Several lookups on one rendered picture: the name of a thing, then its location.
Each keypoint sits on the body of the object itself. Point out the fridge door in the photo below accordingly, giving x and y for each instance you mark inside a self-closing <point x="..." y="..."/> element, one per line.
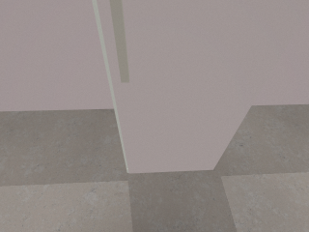
<point x="195" y="69"/>

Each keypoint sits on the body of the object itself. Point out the handle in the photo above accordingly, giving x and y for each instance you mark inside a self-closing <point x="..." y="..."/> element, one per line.
<point x="118" y="20"/>

